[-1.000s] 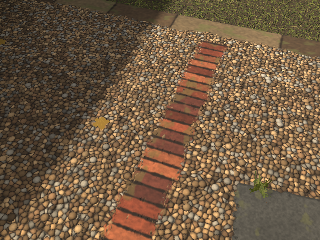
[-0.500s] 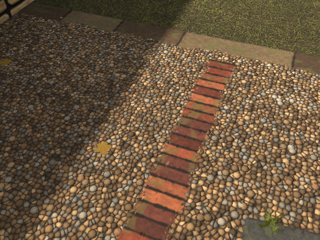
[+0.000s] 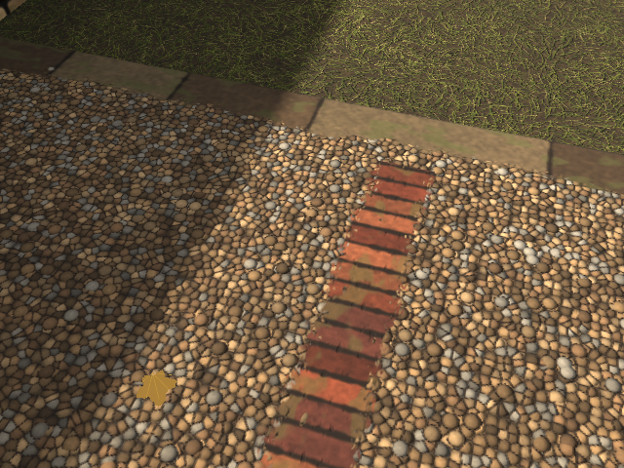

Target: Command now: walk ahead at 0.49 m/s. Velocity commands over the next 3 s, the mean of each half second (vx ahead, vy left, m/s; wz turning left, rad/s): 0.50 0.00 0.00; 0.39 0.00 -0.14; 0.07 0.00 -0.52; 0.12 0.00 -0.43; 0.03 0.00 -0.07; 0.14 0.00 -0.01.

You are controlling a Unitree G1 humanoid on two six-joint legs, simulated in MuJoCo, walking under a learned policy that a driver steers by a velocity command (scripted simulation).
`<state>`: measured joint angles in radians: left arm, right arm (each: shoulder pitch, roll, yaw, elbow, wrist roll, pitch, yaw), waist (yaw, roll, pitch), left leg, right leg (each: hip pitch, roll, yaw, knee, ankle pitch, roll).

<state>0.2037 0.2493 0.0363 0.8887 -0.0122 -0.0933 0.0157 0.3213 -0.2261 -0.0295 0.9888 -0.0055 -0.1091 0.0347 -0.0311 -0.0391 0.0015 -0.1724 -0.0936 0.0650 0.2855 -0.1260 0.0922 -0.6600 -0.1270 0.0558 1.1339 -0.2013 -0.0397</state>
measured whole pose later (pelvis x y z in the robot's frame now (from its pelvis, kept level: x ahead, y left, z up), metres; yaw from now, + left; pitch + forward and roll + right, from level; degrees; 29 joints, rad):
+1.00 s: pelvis +0.51 -0.02 -0.01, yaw -5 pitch +2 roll -1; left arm 0.29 0.27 0.07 0.92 -0.02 -0.03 0.03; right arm 0.08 -0.24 -0.04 0.85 -0.02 -0.08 0.01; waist 0.02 -0.03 0.05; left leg -0.40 0.02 0.10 0.47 -0.11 0.05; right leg -0.48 -0.02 0.04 1.18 -0.49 0.03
